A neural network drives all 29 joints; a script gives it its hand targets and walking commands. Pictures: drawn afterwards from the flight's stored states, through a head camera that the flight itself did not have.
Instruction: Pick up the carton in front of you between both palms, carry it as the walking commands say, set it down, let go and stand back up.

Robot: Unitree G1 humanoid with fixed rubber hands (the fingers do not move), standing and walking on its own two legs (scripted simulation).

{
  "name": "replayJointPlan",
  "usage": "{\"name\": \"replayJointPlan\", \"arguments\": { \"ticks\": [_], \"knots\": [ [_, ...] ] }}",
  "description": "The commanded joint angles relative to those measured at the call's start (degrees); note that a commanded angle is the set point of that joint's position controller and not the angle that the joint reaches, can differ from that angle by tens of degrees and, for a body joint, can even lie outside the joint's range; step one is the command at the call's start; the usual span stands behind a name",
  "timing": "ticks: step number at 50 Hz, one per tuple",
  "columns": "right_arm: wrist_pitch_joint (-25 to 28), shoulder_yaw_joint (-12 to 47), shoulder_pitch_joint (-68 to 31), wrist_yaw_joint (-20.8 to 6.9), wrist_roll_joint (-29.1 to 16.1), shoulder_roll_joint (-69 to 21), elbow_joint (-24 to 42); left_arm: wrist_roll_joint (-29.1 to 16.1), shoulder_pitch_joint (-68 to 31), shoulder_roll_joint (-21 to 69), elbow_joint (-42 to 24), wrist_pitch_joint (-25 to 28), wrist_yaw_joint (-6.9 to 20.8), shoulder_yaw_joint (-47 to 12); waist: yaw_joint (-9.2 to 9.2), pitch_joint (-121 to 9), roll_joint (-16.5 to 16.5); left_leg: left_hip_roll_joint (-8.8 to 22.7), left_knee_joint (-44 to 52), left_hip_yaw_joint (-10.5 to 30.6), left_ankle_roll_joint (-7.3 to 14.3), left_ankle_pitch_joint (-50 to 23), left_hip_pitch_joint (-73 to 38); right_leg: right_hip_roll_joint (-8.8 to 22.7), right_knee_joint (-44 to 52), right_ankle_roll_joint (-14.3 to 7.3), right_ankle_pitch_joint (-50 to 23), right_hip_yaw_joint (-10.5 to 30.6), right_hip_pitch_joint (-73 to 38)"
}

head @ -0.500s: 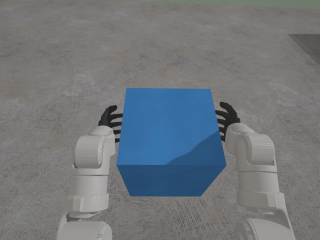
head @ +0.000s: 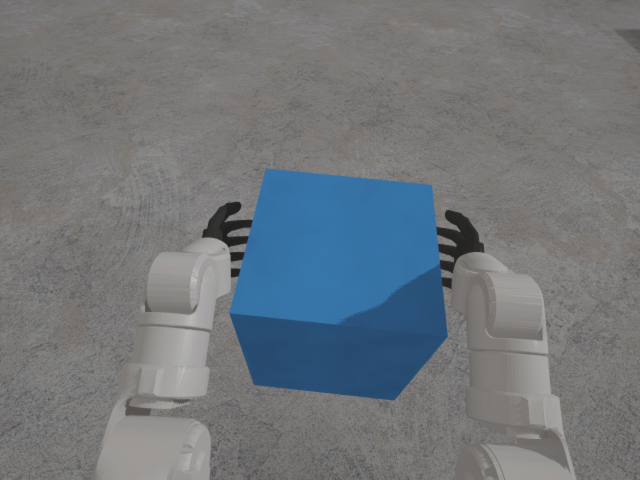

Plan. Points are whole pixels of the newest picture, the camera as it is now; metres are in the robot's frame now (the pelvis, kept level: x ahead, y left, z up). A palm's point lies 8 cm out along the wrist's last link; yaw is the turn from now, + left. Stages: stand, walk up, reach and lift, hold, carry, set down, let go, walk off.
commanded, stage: carry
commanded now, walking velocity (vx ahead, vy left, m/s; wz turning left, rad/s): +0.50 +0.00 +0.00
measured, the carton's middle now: (335, 293) +0.37 +0.00 +0.03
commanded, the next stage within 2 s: none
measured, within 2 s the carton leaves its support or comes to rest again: neither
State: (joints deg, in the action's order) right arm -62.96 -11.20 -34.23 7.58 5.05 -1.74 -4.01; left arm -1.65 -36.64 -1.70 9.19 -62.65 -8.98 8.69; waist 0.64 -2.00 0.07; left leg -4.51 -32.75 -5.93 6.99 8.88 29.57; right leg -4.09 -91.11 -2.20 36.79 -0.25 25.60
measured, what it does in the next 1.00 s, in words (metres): walks ahead: right foot, then left foot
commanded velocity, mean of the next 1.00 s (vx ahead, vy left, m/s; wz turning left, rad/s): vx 0.50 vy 0.00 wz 0.00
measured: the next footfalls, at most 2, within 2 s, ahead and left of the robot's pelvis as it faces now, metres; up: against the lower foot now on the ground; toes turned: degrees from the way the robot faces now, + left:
right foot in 0.34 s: +0.43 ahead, -0.12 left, +0.00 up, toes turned -5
left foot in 0.84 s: +0.69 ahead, +0.10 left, +0.00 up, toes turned +10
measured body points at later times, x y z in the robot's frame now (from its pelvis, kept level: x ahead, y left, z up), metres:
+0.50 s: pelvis +0.33 -0.05 +0.02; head +0.38 -0.05 +0.47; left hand +0.68 +0.12 +0.10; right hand +0.71 -0.18 +0.11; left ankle +0.22 +0.06 -0.63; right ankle +0.39 -0.11 -0.72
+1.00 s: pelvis +0.62 +0.01 +0.02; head +0.60 +0.03 +0.47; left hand +0.90 +0.15 +0.07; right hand +0.88 -0.15 +0.08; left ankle +0.65 +0.09 -0.72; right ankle +0.56 -0.11 -0.64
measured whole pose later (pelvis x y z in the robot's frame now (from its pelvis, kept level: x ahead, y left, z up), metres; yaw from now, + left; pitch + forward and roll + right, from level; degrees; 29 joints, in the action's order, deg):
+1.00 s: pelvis +0.62 +0.01 +0.02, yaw -2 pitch +4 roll +0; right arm -66.7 -5.5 -7.2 5.4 7.1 -7.5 11.2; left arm 7.8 -6.5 7.3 -12.5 -68.5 -5.4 5.5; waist -1.4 -8.1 -0.8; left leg 1.7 -23.2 -12.1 3.7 10.1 17.6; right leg 4.1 -60.0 -0.4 20.3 -4.3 27.5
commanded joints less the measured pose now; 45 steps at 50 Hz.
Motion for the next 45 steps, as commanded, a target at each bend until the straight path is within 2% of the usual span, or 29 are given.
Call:
{"name": "replayJointPlan", "arguments": {
  "ticks": [1,2,3,4,7,9,11,13,15,16,17,18,19,20,21,22,23,25,28,31,34,37,39,40,41,42,43,44,45],
  "knots": [
    [-0.58,39.16,-37.0,-12.79,-26.68,-58.27,6.0,-20.19,-37.57,61.99,-11.95,-0.6,13.2,-34.2,-4.9,-32.42,0.98,23.14,2.13,34.66,11.3,-17.61,-47.04,4.94,3.28,0.32,-11.27,4.57,28.55],
    [-0.42,40.4,-39.63,-13.17,-29.09,-61.04,7.51,-19.08,-37.88,62.59,-12.81,-0.17,12.78,-34.03,-3.36,-29.0,-0.89,21.69,4.54,30.92,10.3,-17.07,-37.8,5.6,8.51,0.94,-13.25,3.83,24.05],
    [0.09,41.89,-41.95,-13.53,-31.09,-63.07,9.14,-17.9,-37.15,62.72,-13.48,0.33,12.43,-33.54,-3.26,-27.83,0.58,20.29,5.69,29.51,9.6,-14.42,-33.81,6.28,12.48,1.03,-11.49,2.94,21.83],
    [0.48,42.4,-42.55,-13.81,-32.14,-64.02,9.93,-16.88,-36.47,63.04,-14.01,0.8,12.11,-33.53,-3.11,-27.78,1.86,19.36,5.74,27.77,9.42,-15.34,-32.51,6.72,14.92,1.34,-10.9,2.07,21.7],
    [1.66,43.49,-40.13,-14.62,-32.61,-65.1,9.42,-14.38,-33.68,62.4,-14.71,2.11,11.43,-34.46,-4.07,-28.3,6.11,17.11,3.81,22.37,8.45,-28.3,-35.81,7.07,23.26,1.48,-17.32,0.01,24.79],
    [2.41,43.78,-37.73,-15.06,-31.91,-64.81,9.03,-13.68,-32.11,61.78,-15.65,2.94,11.32,-35.71,-4.62,-27.66,5.74,15.36,3.76,18.34,7.0,-34.87,-35.95,6.61,31.36,0.98,-23.23,-1.48,22.51],
    [2.95,44.27,-35.88,-15.32,-31.14,-63.89,8.66,-13.47,-30.97,61.34,-15.96,3.47,11.4,-36.68,-4.92,-25.86,6.52,14.52,5.2,14.68,4.73,-37.58,-35.41,5.98,43.22,0.58,-28.94,-3.46,18.1],
    [3.3,44.54,-34.62,-15.27,-30.41,-62.48,8.74,-13.96,-30.26,60.64,-16.73,3.56,11.63,-38.12,-4.7,-24.13,6.18,12.36,6.02,10.36,2.43,-38.89,-34.89,3.49,55.68,0.32,-35.51,-7.25,10.52],
    [3.22,44.32,-33.06,-14.87,-29.38,-60.37,9.03,-15.1,-30.19,59.73,-17.46,3.17,12.02,-39.32,-3.71,-24.71,7.66,12.13,2.39,7.53,0.12,-45.89,-34.88,0.85,63.33,-0.8,-39.77,-9.72,0.16],
    [2.88,44.19,-32.52,-14.56,-28.96,-59.17,9.33,-15.66,-30.39,59.4,-17.61,2.9,12.22,-39.7,-2.59,-27.09,7.42,11.31,-3.91,4.39,-1.77,-46.92,-33.55,0.39,68.54,-1.63,-43.68,-10.77,-9.42],
    [2.41,43.95,-31.82,-14.35,-28.41,-57.63,9.05,-15.93,-29.8,58.66,-17.34,2.54,12.42,-39.44,-1.13,-29.41,6.54,10.77,-9.77,2.2,-3.36,-41.62,-28.23,2.66,70.42,-2.16,-46.2,-9.58,-20.73],
    [1.87,43.56,-32.1,-14.24,-27.84,-56.13,8.89,-15.93,-28.61,57.48,-16.94,1.97,12.63,-38.77,0.48,-32.41,0.76,10.03,-17.97,2.52,-5.05,-18.93,-18.01,13.96,65.48,-3.51,-60.6,3.34,-33.68],
    [0.8,43.24,-30.15,-14.11,-27.95,-57.74,6.93,-15.04,-28.15,54.36,-15.45,1.51,12.66,-37.36,0.08,-39.33,-14.42,2.86,-35.02,4.48,-8.3,16.1,2.19,28.88,62.82,-15.48,-68.8,25.51,-53.95],
    [0.19,42.17,-28.1,-14.0,-27.21,-55.58,6.99,-15.97,-23.93,56.07,-13.61,0.86,12.9,-37.42,1.39,-40.56,-14.19,2.37,-41.87,6.38,-7.53,22.26,8.65,28.7,66.93,-16.89,-56.09,30.74,-54.57],
    [-0.14,41.86,-29.31,-13.92,-27.07,-56.82,7.28,-16.82,-25.21,57.33,-15.3,0.53,13.31,-37.73,1.34,-36.21,-11.39,4.36,-41.3,7.34,-6.8,19.5,12.13,25.33,68.13,-13.95,-52.74,26.02,-51.58],
    [-0.4,41.2,-29.7,-13.83,-26.48,-58.02,7.28,-17.78,-27.51,59.12,-16.92,-0.04,13.81,-38.36,1.25,-32.96,-5.79,5.65,-36.99,7.21,-6.63,15.86,12.87,23.9,69.47,-11.08,-53.31,21.79,-47.73],
    [-0.72,40.59,-28.96,-13.74,-25.71,-58.61,7.58,-18.74,-29.45,60.97,-18.65,-0.65,14.38,-39.04,0.98,-29.73,-3.38,6.89,-32.27,6.84,-6.77,13.49,12.04,23.03,70.86,-8.95,-54.49,18.56,-43.68],
    [-1.44,39.99,-25.87,-13.52,-23.95,-59.87,8.28,-19.82,-29.9,63.17,-20.53,-1.81,15.4,-39.29,0.5,-27.87,-3.74,7.5,-23.89,5.82,-7.55,12.02,7.23,21.39,73.79,-6.64,-51.81,13.67,-38.49],
    [-2.27,39.76,-18.83,-13.08,-20.63,-61.18,9.25,-19.65,-24.48,64.33,-21.52,-3.77,17.19,-39.16,0.53,-26.2,-6.54,6.47,-14.58,2.03,-8.63,11.41,5.7,20.02,75.21,-6.35,-55.57,8.32,-36.74],
    [-2.82,41.16,-14.73,-13.05,-18.73,-61.54,12.09,-18.72,-18.54,64.59,-21.38,-4.86,18.9,-39.47,0.46,-23.08,-9.37,6.31,-7.13,-0.58,-9.06,5.66,5.2,17.74,75.77,-5.17,-54.98,3.28,-34.98],
    [-3.52,43.89,-12.73,-13.91,-18.87,-61.43,15.63,-17.27,-13.02,63.81,-21.86,-5.06,19.78,-40.36,0.6,-18.93,-10.72,6.49,-1.53,-2.12,-8.59,-0.58,3.83,17.09,77.39,-4.64,-53.25,0.44,-32.51],
    [-4.38,45.66,-9.37,-15.46,-19.95,-60.95,17.1,-15.33,-7.23,62.48,-22.27,-5.01,19.84,-41.09,0.95,-15.54,-10.57,6.15,3.82,-3.56,-7.98,-4.85,0.8,16.55,76.83,-4.06,-53.23,-2.14,-30.88],
    [-4.83,45.71,-5.75,-16.57,-20.38,-60.86,16.44,-14.12,-3.59,62.14,-22.28,-4.99,19.64,-41.35,0.73,-14.61,-9.68,6.01,7.86,-5.07,-7.16,-6.36,-4.99,16.49,73.4,-2.87,-51.82,-3.51,-28.6],
    [-5.03,45.14,-3.4,-17.05,-20.57,-60.89,16.07,-14.08,-2.01,62.81,-22.34,-5.11,19.58,-41.35,0.05,-15.22,-7.85,4.93,10.28,-7.24,-6.75,-5.62,-12.04,15.59,68.28,-1.79,-50.99,-5.53,-25.06],
    [-5.15,44.72,-0.84,-17.48,-20.73,-60.67,15.84,-13.97,-0.23,62.7,-23.13,-5.18,19.53,-41.47,-0.48,-17.42,-5.18,5.02,9.64,-7.56,-6.1,-2.07,-22.03,13.88,61.03,-0.52,-49.57,-7.69,-19.37],
    [-5.28,44.17,1.91,-17.77,-20.58,-60.13,15.45,-13.68,0.97,62.06,-23.72,-5.37,19.54,-41.43,-1.44,-19.99,0.78,13.31,11.08,3.77,-4.67,3.57,-31.27,11.93,49.8,1.77,-38.27,-9.12,-10.75],
    [-4.92,43.46,1.49,-18.01,-20.04,-59.67,14.6,-14.65,-1.62,62.37,-25.94,-5.89,19.47,-42.62,-2.04,-23.38,14.36,26.81,16.04,28.14,3.39,8.57,-41.78,5.65,33.92,4.04,-23.61,-8.9,4.67],
    [-4.57,43.57,1.62,-18.13,-20.56,-60.77,14.68,-15.33,-3.26,62.18,-27.01,-5.94,19.56,-43.34,-2.02,-20.9,17.51,29.17,19.65,36.36,6.79,3.87,-42.97,3.56,25.92,2.8,-8.22,-4.28,15.34],
    [-4.32,43.96,0.31,-18.29,-21.52,-61.9,16.59,-15.93,-4.1,63.4,-27.41,-5.56,19.57,-43.84,-1.75,-20.03,13.04,28.69,18.91,32.29,6.35,0.85,-40.38,6.96,21.31,1.41,-8.14,-1.02,16.97]
  ]
}}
